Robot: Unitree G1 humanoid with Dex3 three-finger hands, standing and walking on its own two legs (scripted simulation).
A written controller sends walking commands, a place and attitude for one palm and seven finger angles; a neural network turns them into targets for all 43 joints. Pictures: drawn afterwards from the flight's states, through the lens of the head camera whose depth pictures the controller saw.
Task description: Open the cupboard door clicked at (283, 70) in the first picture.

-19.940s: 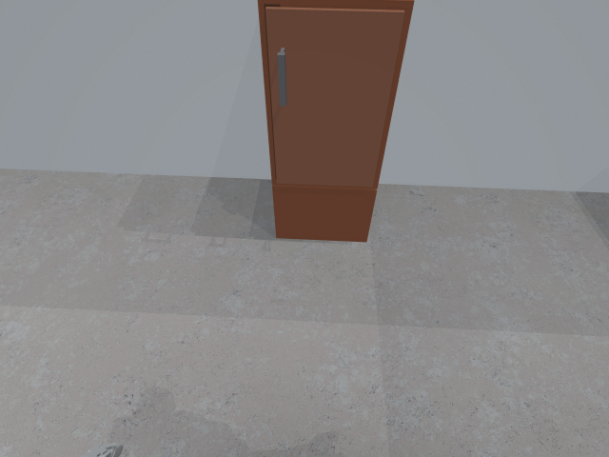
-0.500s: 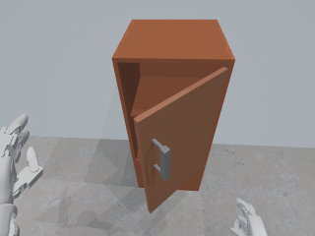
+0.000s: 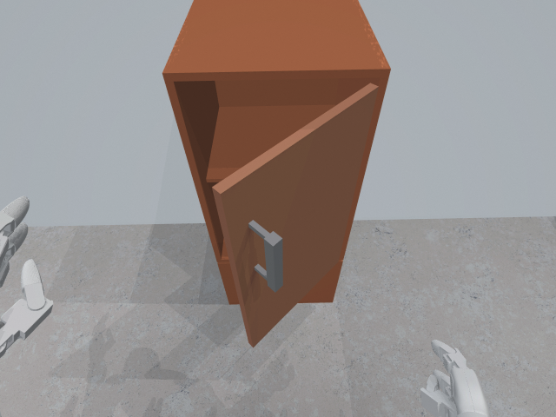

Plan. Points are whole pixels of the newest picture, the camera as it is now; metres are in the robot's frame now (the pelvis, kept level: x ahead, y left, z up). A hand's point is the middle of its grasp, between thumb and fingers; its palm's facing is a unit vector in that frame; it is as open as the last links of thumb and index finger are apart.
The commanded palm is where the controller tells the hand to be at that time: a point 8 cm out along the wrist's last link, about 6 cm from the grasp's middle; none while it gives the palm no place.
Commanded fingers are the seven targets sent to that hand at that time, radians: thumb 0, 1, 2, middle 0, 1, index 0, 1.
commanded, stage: step back with the hand held close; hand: left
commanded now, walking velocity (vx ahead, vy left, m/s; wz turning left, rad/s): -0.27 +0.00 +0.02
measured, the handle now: (265, 257) +0.37 +0.05 -0.01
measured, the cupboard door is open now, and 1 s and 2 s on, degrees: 45 45 45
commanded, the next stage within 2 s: stop stepping back and stand still in 0.88 s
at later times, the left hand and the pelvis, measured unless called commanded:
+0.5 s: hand out of the picture +0.11 +0.29 +0.16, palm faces +0.50 -0.74 -0.45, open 7.4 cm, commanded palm +0.05 +0.32 +0.17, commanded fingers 0.00 0.90 0.90 -0.20 -0.30 -0.20 -0.30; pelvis -0.08 +0.02 -0.02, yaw +2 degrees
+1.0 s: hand out of the picture +0.05 +0.24 +0.16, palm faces +0.35 -0.82 -0.45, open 7.4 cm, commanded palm -0.02 +0.29 +0.17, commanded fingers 0.00 0.90 0.90 -0.20 -0.30 -0.20 -0.30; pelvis -0.17 +0.00 -0.02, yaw -3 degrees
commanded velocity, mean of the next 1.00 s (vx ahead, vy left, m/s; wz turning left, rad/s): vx -0.32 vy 0.00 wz -0.01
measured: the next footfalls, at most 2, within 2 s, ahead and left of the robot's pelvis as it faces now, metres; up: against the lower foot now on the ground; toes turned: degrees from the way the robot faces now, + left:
right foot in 0.92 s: -0.20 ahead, -0.09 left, +0.00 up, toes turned -4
left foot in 1.46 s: -0.18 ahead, +0.13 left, +0.00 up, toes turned +0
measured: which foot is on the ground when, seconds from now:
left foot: down 0.00-1.00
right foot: down 0.00-0.60, up 0.62-0.90, down 0.92-1.00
